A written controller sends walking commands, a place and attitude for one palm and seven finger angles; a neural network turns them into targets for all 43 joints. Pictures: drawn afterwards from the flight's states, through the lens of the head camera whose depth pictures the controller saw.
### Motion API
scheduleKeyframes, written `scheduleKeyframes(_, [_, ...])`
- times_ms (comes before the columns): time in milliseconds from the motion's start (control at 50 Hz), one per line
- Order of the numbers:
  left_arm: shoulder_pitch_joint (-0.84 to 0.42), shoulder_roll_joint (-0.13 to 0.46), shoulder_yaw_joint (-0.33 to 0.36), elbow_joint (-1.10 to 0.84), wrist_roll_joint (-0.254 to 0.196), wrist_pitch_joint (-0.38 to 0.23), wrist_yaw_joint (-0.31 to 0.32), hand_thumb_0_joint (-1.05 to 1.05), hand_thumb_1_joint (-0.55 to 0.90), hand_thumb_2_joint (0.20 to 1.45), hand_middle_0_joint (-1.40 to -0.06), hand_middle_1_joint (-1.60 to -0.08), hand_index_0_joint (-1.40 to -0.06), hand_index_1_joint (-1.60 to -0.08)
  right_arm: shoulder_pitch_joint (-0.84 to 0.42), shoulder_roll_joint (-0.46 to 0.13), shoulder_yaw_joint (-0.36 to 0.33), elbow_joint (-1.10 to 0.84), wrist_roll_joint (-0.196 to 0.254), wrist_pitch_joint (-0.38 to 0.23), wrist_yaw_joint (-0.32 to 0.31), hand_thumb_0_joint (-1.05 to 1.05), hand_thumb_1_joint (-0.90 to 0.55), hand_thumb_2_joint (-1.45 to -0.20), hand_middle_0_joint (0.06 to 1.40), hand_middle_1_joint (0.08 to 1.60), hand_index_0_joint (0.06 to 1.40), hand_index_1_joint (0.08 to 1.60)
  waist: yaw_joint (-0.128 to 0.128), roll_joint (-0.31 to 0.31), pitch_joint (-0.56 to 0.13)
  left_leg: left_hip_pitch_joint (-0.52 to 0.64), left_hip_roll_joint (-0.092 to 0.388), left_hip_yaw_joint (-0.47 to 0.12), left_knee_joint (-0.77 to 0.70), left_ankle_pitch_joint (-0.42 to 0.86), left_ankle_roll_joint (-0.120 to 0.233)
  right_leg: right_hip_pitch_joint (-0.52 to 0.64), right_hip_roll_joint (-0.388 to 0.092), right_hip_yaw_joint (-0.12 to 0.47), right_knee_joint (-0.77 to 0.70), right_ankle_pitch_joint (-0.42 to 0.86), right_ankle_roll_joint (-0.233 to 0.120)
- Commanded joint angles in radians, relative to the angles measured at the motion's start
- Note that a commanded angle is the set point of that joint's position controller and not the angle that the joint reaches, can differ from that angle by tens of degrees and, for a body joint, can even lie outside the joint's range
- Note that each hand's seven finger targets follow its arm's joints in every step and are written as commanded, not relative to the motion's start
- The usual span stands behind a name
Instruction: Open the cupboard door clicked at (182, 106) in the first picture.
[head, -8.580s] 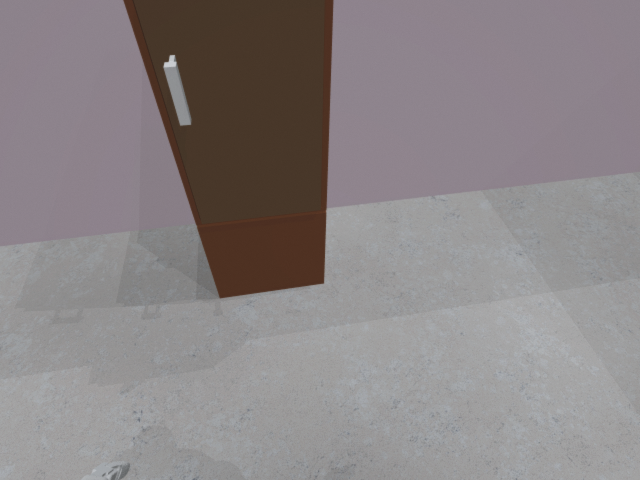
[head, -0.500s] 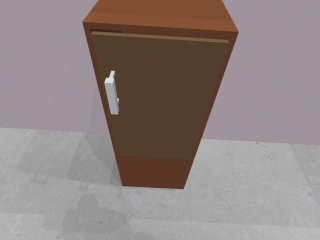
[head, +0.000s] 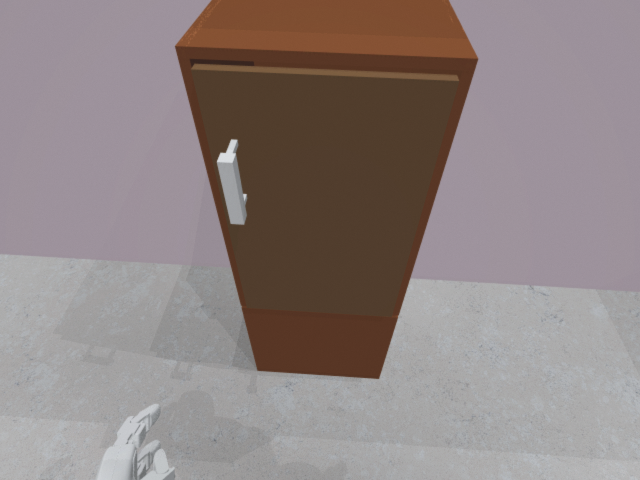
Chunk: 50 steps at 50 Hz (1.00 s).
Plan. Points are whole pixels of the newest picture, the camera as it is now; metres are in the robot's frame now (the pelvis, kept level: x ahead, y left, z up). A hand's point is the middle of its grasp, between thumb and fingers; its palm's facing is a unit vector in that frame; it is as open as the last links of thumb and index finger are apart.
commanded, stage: raise the hand with hooked fingers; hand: left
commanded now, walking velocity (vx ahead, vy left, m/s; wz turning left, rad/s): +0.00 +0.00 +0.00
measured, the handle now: (235, 182) +0.53 +0.16 +0.08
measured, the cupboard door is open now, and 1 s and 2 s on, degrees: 0 0 0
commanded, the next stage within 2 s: move the hooked fingers beside the handle in 1.96 s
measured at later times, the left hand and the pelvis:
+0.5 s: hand (166, 430) +0.18 +0.19 +0.01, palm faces +0.08 -0.99 -0.11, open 9.9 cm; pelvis -0.02 -0.05 -0.07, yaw +3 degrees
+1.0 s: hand (135, 364) +0.24 +0.24 +0.03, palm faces -0.01 -1.00 -0.05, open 12.8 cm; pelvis +0.00 +0.00 -0.04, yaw +0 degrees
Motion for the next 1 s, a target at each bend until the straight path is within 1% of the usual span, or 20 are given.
scheduleKeyframes(0, [-0.116,0.021,0.034,-0.175,-0.048,-0.205,-0.085,0.0,0.713,0.82,-0.213,-0.42,-0.213,-0.42,-0.13,-0.211,-0.061,-0.262,-0.013,-0.093,0.007,0.0,-0.9,-0.9,0.2,0.3,0.2,0.3,-0.042,-0.157,0.017,-0.109,0.135,-0.144,0.143,-0.011,-0.086,-0.201,0.032,-0.043,-0.133,0.017,-0.01])
scheduleKeyframes(20, [-0.061,0.003,0.056,-0.099,-0.062,-0.265,-0.123,0.0,0.69,0.81,-0.215,-0.435,-0.215,-0.435,-0.138,-0.21,-0.063,-0.284,-0.021,-0.083,0.011,0.0,-0.9,-0.9,0.2,0.3,0.2,0.3,-0.029,-0.254,0.004,-0.182,0.124,-0.137,0.202,-0.035,-0.081,-0.245,0.034,-0.04,-0.1,-0.009,-0.008])
scheduleKeyframes(60, [0.093,0.01,0.126,-0.02,-0.116,-0.392,-0.24,0.0,0.643,0.79,-0.218,-0.465,-0.218,-0.465,-0.2,-0.212,-0.071,-0.34,-0.028,-0.072,0.024,0.0,-0.9,-0.9,0.2,0.3,0.2,0.3,0.029,-0.255,-0.036,-0.349,0.108,-0.128,0.275,-0.105,-0.106,-0.324,0.04,-0.05,0.021,-0.067,-0.019])
scheduleKeyframes(80, [0.114,0.044,0.166,-0.011,-0.15,-0.46,-0.312,0.0,0.62,0.78,-0.22,-0.48,-0.22,-0.48,-0.229,-0.209,-0.081,-0.373,-0.02,-0.067,0.029,0.0,-0.9,-0.9,0.2,0.3,0.2,0.3,0.047,-0.333,-0.02,-0.447,0.095,-0.107,0.317,-0.178,-0.111,-0.351,0.04,-0.026,0.042,-0.162,-0.02])
scheduleKeyframes(140, [0.14,0.162,0.272,0.016,-0.2,-0.547,-0.499,0.0,0.55,0.75,-0.225,-0.525,-0.225,-0.525,-0.271,-0.228,-0.091,-0.498,0.0,-0.054,0.043,0.0,-0.9,-0.9,0.2,0.3,0.2,0.3,0.069,-0.182,-0.05,-0.558,0.056,-0.047,0.423,-0.199,-0.094,-0.272,0.005,0.11,0.055,-0.171,-0.026])
scheduleKeyframes(200, [0.003,0.268,0.343,-0.221,-0.215,-0.494,-0.511,0.0,0.48,0.72,-0.23,-0.57,-0.23,-0.57,-0.28,-0.22,-0.083,-0.581,0.009,-0.025,0.033,0.0,-0.9,-0.9,0.2,0.3,0.2,0.3,0.091,0.062,-0.175,-0.556,0.054,-0.03,0.442,-0.19,-0.077,-0.234,0.003,0.163,0.081,-0.188,-0.021])
scheduleKeyframes(280, [-0.199,0.283,0.371,-0.551,-0.238,-0.544,-0.423,0.0,0.387,0.68,-0.237,-0.63,-0.237,-0.63,-0.194,-0.166,-0.074,-0.581,-0.004,-0.023,0.006,0.0,-0.9,-0.9,0.2,0.3,0.2,0.3,0.025,0.172,-0.293,-0.458,0.098,-0.072,0.494,-0.108,-0.053,-0.246,0.017,0.191,0.089,-0.086,-0.008])
scheduleKeyframes(300, [-0.291,0.28,0.339,-0.645,-0.237,-0.581,-0.411,0.0,0.363,0.67,-0.238,-0.645,-0.238,-0.645,-0.178,-0.17,-0.067,-0.565,-0.011,-0.026,0.0,0.0,-0.9,-0.9,0.2,0.3,0.2,0.3,-0.01,0.178,-0.294,-0.449,0.106,-0.088,0.513,-0.09,-0.05,-0.273,0.026,0.19,0.108,-0.039,-0.005])
scheduleKeyframes(360, [-0.258,0.223,0.25,-0.584,-0.223,-0.649,-0.427,0.0,0.293,0.64,-0.243,-0.69,-0.243,-0.69,-0.152,-0.173,-0.056,-0.49,-0.011,-0.054,-0.014,0.0,-0.9,-0.9,0.2,0.3,0.2,0.3,-0.063,0.159,-0.239,-0.454,0.119,-0.102,0.552,-0.069,-0.044,-0.323,0.033,0.177,0.112,0.024,0.003])
scheduleKeyframes(400, [-0.307,0.224,0.211,-0.454,-0.235,-0.63,-0.498,0.0,0.247,0.62,-0.247,-0.72,-0.247,-0.72,-0.155,-0.2,-0.038,-0.457,-0.002,-0.064,-0.022,0.0,-0.9,-0.9,0.2,0.3,0.2,0.3,-0.101,0.099,-0.161,-0.512,0.125,-0.122,0.586,-0.091,-0.039,-0.35,0.029,0.191,0.104,0.032,0.031])
scheduleKeyframes(440, [-0.289,0.259,0.224,-0.333,-0.231,-0.563,-0.566,0.0,0.2,0.6,-0.25,-0.75,-0.25,-0.75,-0.147,-0.215,-0.039,-0.445,0.013,-0.068,-0.031,0.0,-0.9,-0.9,0.2,0.3,0.2,0.3,-0.096,0.033,-0.161,-0.548,0.123,-0.117,0.577,-0.113,-0.034,-0.316,0.011,0.223,0.06,0.02,0.056])
scheduleKeyframes(500, [-0.215,0.355,0.349,-0.176,-0.26,-0.378,-0.637,0.0,0.13,0.57,-0.255,-0.795,-0.255,-0.795,-0.158,-0.233,-0.041,-0.469,0.03,-0.052,-0.043,0.0,-0.9,-0.9,0.2,0.3,0.2,0.3,-0.019,-0.011,-0.248,-0.526,0.116,-0.115,0.535,-0.057,-0.036,-0.168,-0.021,0.255,0.028,0.114,0.082])
scheduleKeyframes(560, [-0.169,0.391,0.468,-0.27,-0.317,-0.286,-0.625,0.0,0.06,0.54,-0.26,-0.84,-0.26,-0.84,-0.185,-0.21,-0.033,-0.514,0.024,-0.038,-0.038,0.0,-0.9,-0.9,0.2,0.3,0.2,0.3,0.048,-0.007,-0.407,-0.468,0.11,-0.121,0.481,0.045,-0.051,0.016,-0.052,0.235,0.047,0.358,0.096])
scheduleKeyframes(600, [-0.144,0.393,0.53,-0.306,-0.351,-0.291,-0.579,0.0,0.013,0.52,-0.263,-0.87,-0.263,-0.87,-0.19,-0.189,-0.028,-0.526,0.015,-0.039,-0.03,0.0,-0.9,-0.9,0.2,0.3,0.2,0.3,0.077,-0.043,-0.409,-0.46,0.114,-0.127,0.46,0.083,-0.062,0.062,-0.043,0.218,0.073,0.484,0.094])
scheduleKeyframes(640, [-0.122,0.33,0.504,-0.368,-0.348,-0.343,-0.53,0.0,-0.033,0.5,-0.267,-0.9,-0.267,-0.9,-0.171,-0.171,-0.033,-0.516,0.011,-0.051,-0.02,0.0,-0.9,-0.9,0.2,0.3,0.2,0.3,0.069,-0.02,-0.378,-0.417,0.116,-0.116,0.416,0.106,-0.063,0.032,-0.021,0.167,0.078,0.524,0.073])
scheduleKeyframes(740, [-0.195,0.254,0.369,-0.314,-0.28,-0.391,-0.509,0.0,-0.15,0.45,-0.275,-0.975,-0.275,-0.975,-0.141,-0.203,-0.046,-0.483,0.012,-0.066,-0.009,0.0,-0.9,-0.9,0.2,0.3,0.2,0.3,0.001,-0.002,-0.216,-0.363,0.118,-0.105,0.376,0.083,-0.048,-0.17,0.034,0.073,0.067,0.309,0.041])
scheduleKeyframes(800, [-0.262,0.3,0.364,-0.295,-0.273,-0.363,-0.548,0.0,-0.22,0.42,-0.28,-1.02,-0.28,-1.02,-0.135,-0.229,-0.051,-0.487,0.018,-0.073,-0.021,0.0,-0.9,-0.9,0.2,0.3,0.2,0.3,-0.002,0.025,-0.22,-0.328,0.115,-0.107,0.365,0.062,-0.043,-0.199,0.046,0.06,0.051,0.211,0.023])
scheduleKeyframes(880, [-0.372,0.397,0.424,-0.403,-0.275,-0.359,-0.548,0.0,-0.313,0.38,-0.287,-1.08,-0.287,-1.08,-0.142,-0.223,-0.046,-0.487,0.022,-0.079,-0.04,0.0,-0.9,-0.9,0.2,0.3,0.2,0.3,0.02,0.11,-0.336,-0.206,0.125,-0.122,0.31,0.11,-0.052,-0.145,0.056,0.013,0.051,0.192,-0.005])
scheduleKeyframes(920, [-0.413,0.421,0.447,-0.453,-0.279,-0.368,-0.524,0.0,-0.36,0.36,-0.29,-1.11,-0.29,-1.11,-0.144,-0.218,-0.038,-0.482,0.017,-0.081,-0.042,0.0,-0.9,-0.9,0.2,0.3,0.2,0.3,0.031,0.16,-0.334,-0.145,0.134,-0.145,0.285,0.171,-0.075,-0.151,0.067,-0.008,0.059,0.203,-0.021])
scheduleKeyframes(980, [-0.403,0.382,0.431,-0.386,-0.281,-0.357,-0.497,0.0,-0.43,0.33,-0.295,-1.155,-0.295,-1.155,-0.144,-0.216,-0.03,-0.467,0.017,-0.081,-0.041,0.0,-0.9,-0.9,0.2,0.3,0.2,0.3,0.025,0.147,-0.252,-0.121,0.149,-0.172,0.252,0.176,-0.095,-0.191,0.073,-0.033,0.046,0.17,-0.022])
